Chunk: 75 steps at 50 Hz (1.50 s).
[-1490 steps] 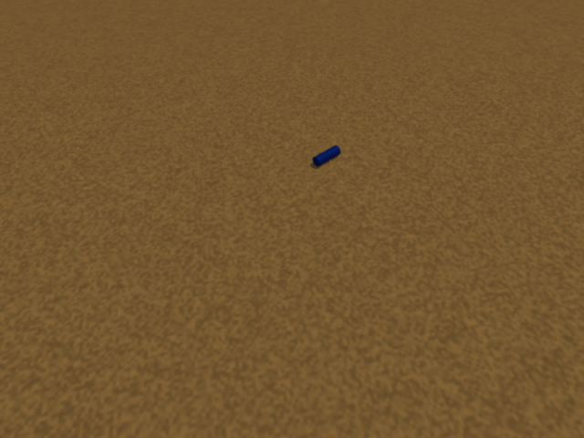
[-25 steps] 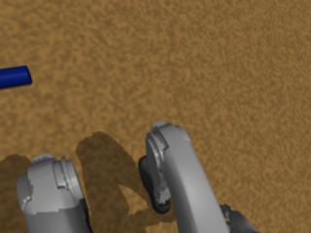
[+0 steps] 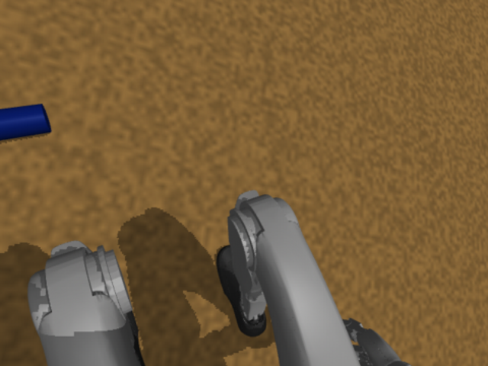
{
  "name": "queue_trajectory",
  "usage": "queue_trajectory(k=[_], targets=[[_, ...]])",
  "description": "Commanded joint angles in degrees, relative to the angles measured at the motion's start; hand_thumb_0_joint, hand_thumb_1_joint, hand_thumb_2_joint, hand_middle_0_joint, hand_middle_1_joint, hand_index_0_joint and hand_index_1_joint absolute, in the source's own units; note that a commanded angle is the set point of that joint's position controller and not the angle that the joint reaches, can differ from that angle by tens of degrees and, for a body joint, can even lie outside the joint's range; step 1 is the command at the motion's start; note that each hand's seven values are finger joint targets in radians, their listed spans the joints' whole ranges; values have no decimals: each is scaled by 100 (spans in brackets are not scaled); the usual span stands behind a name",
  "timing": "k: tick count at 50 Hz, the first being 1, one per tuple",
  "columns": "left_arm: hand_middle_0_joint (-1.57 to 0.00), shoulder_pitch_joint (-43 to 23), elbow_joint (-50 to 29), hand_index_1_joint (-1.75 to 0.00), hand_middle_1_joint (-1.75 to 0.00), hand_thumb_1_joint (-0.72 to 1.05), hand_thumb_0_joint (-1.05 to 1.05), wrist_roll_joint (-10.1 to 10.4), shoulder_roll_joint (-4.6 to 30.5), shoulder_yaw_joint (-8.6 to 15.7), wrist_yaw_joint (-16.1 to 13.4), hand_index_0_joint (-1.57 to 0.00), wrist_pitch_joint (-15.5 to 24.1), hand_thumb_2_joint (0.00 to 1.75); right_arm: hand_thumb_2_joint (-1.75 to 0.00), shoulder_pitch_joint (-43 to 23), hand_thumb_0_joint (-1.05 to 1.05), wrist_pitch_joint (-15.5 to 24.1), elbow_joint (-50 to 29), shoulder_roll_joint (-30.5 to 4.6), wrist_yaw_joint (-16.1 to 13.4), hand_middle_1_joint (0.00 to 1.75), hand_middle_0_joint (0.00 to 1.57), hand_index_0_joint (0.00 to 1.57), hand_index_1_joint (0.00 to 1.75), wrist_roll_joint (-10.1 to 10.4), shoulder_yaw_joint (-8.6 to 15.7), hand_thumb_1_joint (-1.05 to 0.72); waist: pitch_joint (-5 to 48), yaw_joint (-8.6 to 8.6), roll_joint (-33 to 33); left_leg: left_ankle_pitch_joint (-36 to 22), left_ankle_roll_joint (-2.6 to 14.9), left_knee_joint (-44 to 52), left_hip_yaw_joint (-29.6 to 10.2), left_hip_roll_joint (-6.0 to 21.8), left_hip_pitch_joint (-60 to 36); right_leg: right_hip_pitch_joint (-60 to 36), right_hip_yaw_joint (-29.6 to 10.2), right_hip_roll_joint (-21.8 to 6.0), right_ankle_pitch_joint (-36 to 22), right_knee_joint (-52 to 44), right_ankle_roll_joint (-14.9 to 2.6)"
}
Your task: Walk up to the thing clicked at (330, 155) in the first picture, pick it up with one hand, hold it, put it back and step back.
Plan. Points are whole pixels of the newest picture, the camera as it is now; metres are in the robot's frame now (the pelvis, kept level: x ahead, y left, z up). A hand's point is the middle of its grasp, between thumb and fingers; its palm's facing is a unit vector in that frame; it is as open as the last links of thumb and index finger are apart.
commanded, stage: rise first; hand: left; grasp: from above
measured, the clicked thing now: out of the picture +0.53 +0.29 -0.30
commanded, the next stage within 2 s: approach in 0.24 s
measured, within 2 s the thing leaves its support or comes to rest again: neither
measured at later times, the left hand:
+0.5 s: hand out of the picture +0.49 +0.32 -0.17, palm faces -0.46 -0.05 -0.89, open 14.0 cm
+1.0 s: hand out of the picture +0.52 +0.28 -0.17, palm faces -0.51 -0.06 -0.86, open 13.9 cm
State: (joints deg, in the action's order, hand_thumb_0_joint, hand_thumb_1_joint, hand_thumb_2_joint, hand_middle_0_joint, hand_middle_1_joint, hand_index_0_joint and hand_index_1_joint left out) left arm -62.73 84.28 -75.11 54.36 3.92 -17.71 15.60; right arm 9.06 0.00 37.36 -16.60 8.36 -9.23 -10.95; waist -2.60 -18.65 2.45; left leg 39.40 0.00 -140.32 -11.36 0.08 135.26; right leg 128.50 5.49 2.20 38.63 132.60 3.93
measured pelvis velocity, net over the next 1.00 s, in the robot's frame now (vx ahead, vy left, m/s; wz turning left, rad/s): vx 0.00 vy -0.01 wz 0.01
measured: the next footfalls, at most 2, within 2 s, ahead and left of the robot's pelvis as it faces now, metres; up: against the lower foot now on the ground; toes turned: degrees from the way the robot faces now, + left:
none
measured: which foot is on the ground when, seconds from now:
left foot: down 0.00-1.00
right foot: down 0.00-1.00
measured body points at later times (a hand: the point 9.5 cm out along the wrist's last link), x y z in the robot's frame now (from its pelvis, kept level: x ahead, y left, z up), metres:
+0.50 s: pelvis +0.00 +0.00 +0.00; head +0.26 +0.10 +0.35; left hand +0.51 +0.32 -0.12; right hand +0.04 -0.27 -0.08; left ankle +0.07 +0.13 -0.29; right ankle +0.11 -0.13 -0.29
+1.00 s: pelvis +0.00 -0.01 +0.00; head +0.27 +0.06 +0.35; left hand +0.54 +0.28 -0.12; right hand +0.00 -0.26 -0.08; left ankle +0.07 +0.12 -0.29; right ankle +0.11 -0.13 -0.29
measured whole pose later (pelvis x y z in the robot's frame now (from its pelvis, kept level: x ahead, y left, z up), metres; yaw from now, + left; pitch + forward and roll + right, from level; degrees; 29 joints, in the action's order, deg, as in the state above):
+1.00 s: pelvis +0.00 -0.01 +0.00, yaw +0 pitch +34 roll -10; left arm -68.4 88.8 -70.7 52.5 1.7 -14.8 5.3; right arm 11.1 -1.9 35.0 -17.1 6.7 -7.7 -14.6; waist -4.4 -23.2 0.4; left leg 38.9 -0.4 -138.9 -10.8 1.2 134.9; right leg 129.9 4.9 3.1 37.0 131.9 4.1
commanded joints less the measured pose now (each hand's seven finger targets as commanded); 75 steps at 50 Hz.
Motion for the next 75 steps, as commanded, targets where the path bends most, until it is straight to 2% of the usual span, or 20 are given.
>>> queue_trajectory(k=[1, 7, 15, 18, 21, 24, 30, 36, 38, 45, 46, 51, 54, 56, 57, 59, 64, 68, 72, 75], targets=[[-7, -1838, -886, -100, -100, -53, 0, 124, 1338, 124, -254, -8, -1, 100, -90, 1326, 0, -23, 68, -1637, -55, 30, 20, 20, 30, 0, 522, -90, 3987, -158, -2529, -1257, 96, 1427, 555, 75, -3228, -1879, 642, 164, -1504, -1120, -530], [-7, -1755, -709, -101, -101, -53, 0, 142, 1180, 34, -191, -7, -73, 100, -90, 1331, 0, -22, 47, -1647, -56, 30, 20, 20, 30, 28, 546, -91, 3705, -169, -2549, -1166, 76, 1522, 514, 76, -3231, -1673, 648, 142, -1416, -1122, -552], [-8, -1893, -889, -100, -101, -53, 0, 150, 1445, 162, -151, -8, -42, 100, -90, 1352, 0, -30, 17, -1658, -83, 30, 20, 20, 30, 19, 506, -91, 3944, -167, -2479, -1271, 94, 1445, 552, 72, -3247, -1859, 625, 144, -1474, -1153, -538], [-7, -1875, -1036, -104, -104, -53, 0, 136, 1543, 240, -155, -8, -33, 99, -90, 1325, 0, -51, 5, -1661, -97, 30, 20, 20, 30, 35, 532, -91, 4123, -38, -2754, -1268, 61, 1535, 557, 63, -3417, -1776, 627, 138, -1434, -1107, -564], [-7, -1945, -1053, -105, -107, -53, 0, 151, 1150, -7, -127, -8, -18, 98, -90, 1349, 0, -56, 47, -1609, -82, 30, 20, 20, 30, 38, 543, -91, 4020, -151, -2615, -1152, 80, 1496, 571, 71, -3307, -1737, 622, 158, -1387, -1155, -564], [-7, -2271, -961, -105, -107, -52, 0, 256, 726, -241, -106, -8, -28, 98, -90, 1429, 0, -13, 81, -1609, -107, 30, 20, 20, 30, 44, 565, -91, 3743, -432, -2459, -1025, 92, 1490, 513, 89, -3236, -1556, 664, 140, -1346, -1181, -546], [-7, -2942, -811, -107, -109, -53, 0, 205, 448, -593, -230, -9, -117, 99, -90, 1523, 0, 39, 200, -1622, -170, 30, 20, 20, 30, 2, 491, -91, 3887, -590, -2533, -1008, 96, 1413, 541, 83, -3201, -1649, 682, 181, -1438, -1188, -540], [-8, -3217, -403, -106, -107, -54, 0, -65, 930, -342, -470, -8, -570, 101, -90, 1567, 0, 15, 39, -1661, -191, 30, 20, 20, 30, 6, 375, -91, 4031, -517, -2876, -1224, 58, 1542, 601, 72, -3336, -1673, 658, 171, -1585, -1128, -595], [-8, -2884, -258, -106, -107, -53, 0, -90, 1068, -256, -508, -9, -781, 99, -90, 1500, 0, -14, -64, -1643, -189, 30, 20, 20, 30, 41, 327, -91, 4180, -374, -2966, -1453, 80, 1521, 676, 66, -3310, -1902, 597, 177, -1767, -1130, -593], [-9, -2039, -75, -103, -104, -51, 0, 412, 1306, -142, -93, -11, -1242, 96, -90, 1305, 0, -155, -274, -1620, -223, 30, 20, 20, 30, 191, 214, -91, 4072, -266, -1996, -1414, 275, 1369, 736, 96, -2374, -2653, 415, 222, -1828, -1263, -478], [-9, -1923, 1, -103, -104, -52, 0, 496, 1228, -164, 26, -10, -1216, 98, -90, 1332, 0, -167, -287, -1637, -219, 30, 20, 20, 30, 171, 182, -91, 3897, -389, -1793, -1297, 287, 1363, 716, 86, -2185, -2726, 426, 221, -1713, -1291, -468], [-11, -2224, -784, -103, -105, -49, 0, 709, 1603, -38, 442, -12, -707, 96, -90, 1341, 0, -196, -273, -1716, -306, 30, 20, 20, 30, 106, 177, -91, 3803, -410, -1719, -929, 244, 1175, 677, 103, -2049, -2758, 373, 232, -1201, -1392, -502], [-8, -2503, -1198, -105, -108, -50, 0, 613, 1679, 62, 452, -10, -265, 94, -90, 1391, 0, -189, -312, -1791, -344, 30, 20, 20, 30, 24, 200, -91, 3894, -500, -2169, -964, 109, 1173, 572, 118, -2662, -2441, 536, 221, -1121, -1350, -563], [-7, -2812, -1546, -106, -108, -51, 0, 547, 1526, -56, 364, -10, -12, 95, -90, 1422, 0, -220, -194, -1798, -362, 30, 20, 20, 30, -23, 213, -91, 4039, -467, -2532, -992, 60, 1166, 559, 119, -2988, -2262, 574, 222, -1164, -1318, -587], [-7, -2803, -1593, -106, -108, -52, 0, 472, 1277, -197, 325, -10, 48, 97, -90, 1503, 0, -198, -152, -1797, -349, 30, 20, 20, 30, -49, 236, -91, 4031, -629, -2726, -1102, 30, 1204, 522, 120, -3229, -2197, 664, 200, -1270, -1282, -571], [-8, -3005, -1822, -107, -108, -53, 0, 389, 1074, -369, 218, -9, 87, 101, -90, 1507, 0, -166, -66, -1796, -328, 30, 20, 20, 30, -61, 298, -91, 4166, -625, -3089, -1275, -21, 1303, 471, 136, -3676, -1953, 747, 197, -1414, -1197, -597], [-9, -3068, -1205, -105, -106, -52, 0, 171, 857, -568, -23, -9, -188, 105, -90, 1494, 0, -194, 18, -1775, -277, 30, 20, 20, 30, -42, 310, -90, 4036, -618, -3276, -1518, -28, 1490, 391, 144, -3822, -1470, 835, 166, -1630, -1019, -590], [-7, -2473, 5, -102, -105, -49, 0, 110, 571, -742, -62, -10, -536, 96, -89, 1456, 0, -228, -39, -1760, -237, 30, 20, 20, 30, -24, 233, -90, 3349, -670, -2758, -1598, 34, 1509, 379, 127, -3343, -1353, 812, 167, -1737, -1054, -573], [-9, -2650, -224, -102, -104, -49, 0, 105, 904, -659, 27, -11, -691, 95, -89, 1339, 0, -250, -223, -1780, -243, 30, 20, 20, 30, 11, 144, -90, 3543, -588, -2774, -1593, 82, 1533, 400, 118, -3355, -1607, 747, 185, -1775, -1070, -580], [-10, -2789, -350, -102, -105, -46, 0, 247, 1088, -476, -5, -13, -677, 93, -89, 1302, 0, -226, -382, -1842, -258, 30, 20, 20, 30, 21, 123, -90, 3582, -675, -2609, -1466, 75, 1515, 392, 111, -3175, -1757, 739, 165, -1677, -1092, -597]])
